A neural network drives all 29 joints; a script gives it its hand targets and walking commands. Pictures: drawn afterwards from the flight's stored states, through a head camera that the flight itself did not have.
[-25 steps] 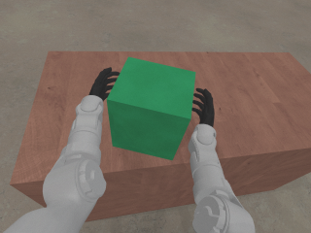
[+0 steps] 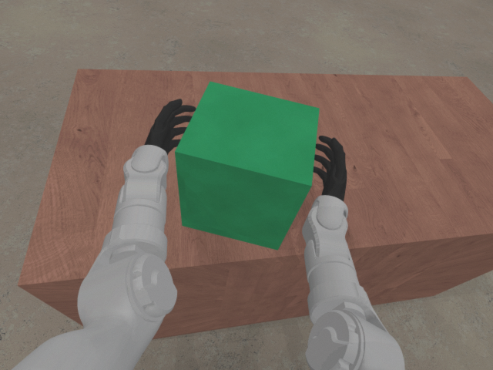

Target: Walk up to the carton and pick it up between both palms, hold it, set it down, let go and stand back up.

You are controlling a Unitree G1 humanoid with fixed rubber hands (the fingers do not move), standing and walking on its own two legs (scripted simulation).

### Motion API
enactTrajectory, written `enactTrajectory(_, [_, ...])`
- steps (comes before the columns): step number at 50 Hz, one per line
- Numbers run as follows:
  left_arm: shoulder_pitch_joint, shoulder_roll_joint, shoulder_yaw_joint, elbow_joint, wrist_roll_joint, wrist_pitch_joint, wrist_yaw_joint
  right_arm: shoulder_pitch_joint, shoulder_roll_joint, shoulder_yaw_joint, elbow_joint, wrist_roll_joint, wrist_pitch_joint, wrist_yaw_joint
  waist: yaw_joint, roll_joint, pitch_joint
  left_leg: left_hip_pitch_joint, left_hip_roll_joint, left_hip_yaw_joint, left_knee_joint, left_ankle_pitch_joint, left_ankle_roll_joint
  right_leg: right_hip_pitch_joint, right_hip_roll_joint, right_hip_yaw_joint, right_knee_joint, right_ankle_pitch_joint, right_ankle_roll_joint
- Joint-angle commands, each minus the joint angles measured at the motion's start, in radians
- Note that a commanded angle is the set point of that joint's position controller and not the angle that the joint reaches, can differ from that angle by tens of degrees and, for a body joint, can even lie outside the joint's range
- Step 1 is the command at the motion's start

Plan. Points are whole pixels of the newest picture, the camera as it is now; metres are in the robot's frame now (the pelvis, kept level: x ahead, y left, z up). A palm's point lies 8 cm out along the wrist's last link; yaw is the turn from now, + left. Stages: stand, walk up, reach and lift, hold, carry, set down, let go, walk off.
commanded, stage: set down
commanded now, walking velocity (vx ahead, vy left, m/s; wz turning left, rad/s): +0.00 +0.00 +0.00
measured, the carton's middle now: (245, 171) +0.46 +0.01 +0.02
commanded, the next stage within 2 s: none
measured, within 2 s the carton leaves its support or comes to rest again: neither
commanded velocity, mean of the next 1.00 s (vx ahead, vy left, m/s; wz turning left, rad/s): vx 0.00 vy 0.00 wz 0.00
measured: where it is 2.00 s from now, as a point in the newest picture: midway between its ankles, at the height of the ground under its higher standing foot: outside the picture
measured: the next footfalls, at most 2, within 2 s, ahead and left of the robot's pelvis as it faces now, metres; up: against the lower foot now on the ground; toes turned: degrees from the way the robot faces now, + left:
none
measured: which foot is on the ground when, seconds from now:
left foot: down 0.00-1.00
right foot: down 0.00-1.00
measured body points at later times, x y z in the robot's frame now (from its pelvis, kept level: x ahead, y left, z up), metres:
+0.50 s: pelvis +0.01 +0.00 -0.01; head +0.08 +0.04 +0.43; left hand +0.48 +0.15 +0.04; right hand +0.40 -0.13 +0.02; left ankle +0.01 +0.09 -0.75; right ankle -0.02 -0.13 -0.75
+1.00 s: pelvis -0.03 +0.02 -0.02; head +0.02 +0.06 +0.42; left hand +0.47 +0.20 +0.10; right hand +0.41 -0.18 +0.10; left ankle +0.01 +0.09 -0.75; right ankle -0.02 -0.14 -0.75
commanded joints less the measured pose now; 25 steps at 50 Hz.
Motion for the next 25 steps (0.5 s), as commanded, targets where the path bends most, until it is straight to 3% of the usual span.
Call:
enactTrajectory(1, [-0.291,-0.36,-0.172,0.08,0.022,0.013,-0.088,-0.257,0.332,0.241,0.14,-0.059,0.047,0.113,-0.002,0.163,-0.278,0.192,-0.004,0.009,-0.017,0.262,-0.048,0.014,0.071,-0.052,-0.012,0.065,0.028])
enactTrajectory(10, [-0.277,-0.33,-0.175,0.072,0.015,-0.004,-0.076,-0.234,0.314,0.237,0.148,-0.069,0.038,0.113,0.001,0.163,-0.299,0.194,-0.006,0.014,-0.005,0.273,-0.049,0.034,0.066,-0.034,-0.001,0.101,0.029])
enactTrajectory(14, [-0.248,-0.186,-0.177,0.056,-0.013,-0.019,-0.039,-0.186,0.186,0.228,0.171,-0.036,0.028,0.088,-0.006,0.165,-0.304,0.196,-0.008,0.015,0.01,0.299,-0.049,0.043,0.065,-0.022,0.014,0.134,0.032])
enactTrajectory(17, [-0.216,0.083,-0.254,0.036,-0.133,-0.047,0.043,-0.153,-0.059,0.268,0.184,0.087,0.015,0.017,-0.019,0.18,-0.337,0.15,-0.01,0.0,0.032,0.308,-0.052,0.013,0.069,-0.009,0.029,0.173,0.032])
enactTrajectory(19, [-0.277,0.152,-0.362,0.077,-0.288,-0.077,0.101,-0.232,-0.091,0.344,0.181,0.21,0.0,-0.036,-0.04,0.2,-0.46,0.055,-0.009,-0.014,0.072,0.293,-0.058,-0.02,0.073,0.02,0.058,0.255,0.016])
enactTrajectory(21, [-0.351,0.192,-0.412,0.13,-0.4,-0.123,0.139,-0.325,-0.098,0.383,0.17,0.275,-0.024,-0.073,-0.05,0.203,-0.635,-0.035,-0.01,-0.026,0.126,0.298,-0.058,-0.01,0.061,0.042,0.123,0.379,0.007])
enactTrajectory(25, [-0.413,0.284,-0.448,0.208,-0.492,-0.211,0.175,-0.418,-0.17,0.423,0.148,0.35,-0.078,-0.113,-0.046,0.195,-0.925,-0.07,-0.004,-0.054,0.254,0.479,-0.069,0.024,0.052,0.059,0.245,0.617,0.016])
